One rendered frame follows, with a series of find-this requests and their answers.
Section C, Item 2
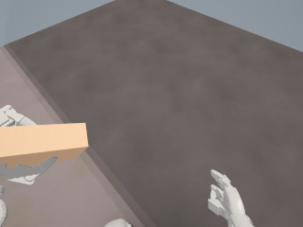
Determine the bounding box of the right robot hand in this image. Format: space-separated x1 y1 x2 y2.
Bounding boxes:
208 169 245 221

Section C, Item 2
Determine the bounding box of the sponge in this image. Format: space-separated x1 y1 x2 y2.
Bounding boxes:
0 123 89 168

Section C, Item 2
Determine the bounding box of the left robot hand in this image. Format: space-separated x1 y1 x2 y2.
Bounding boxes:
0 105 58 186

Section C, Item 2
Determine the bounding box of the robot right forearm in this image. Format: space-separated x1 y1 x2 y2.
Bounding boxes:
227 213 254 227

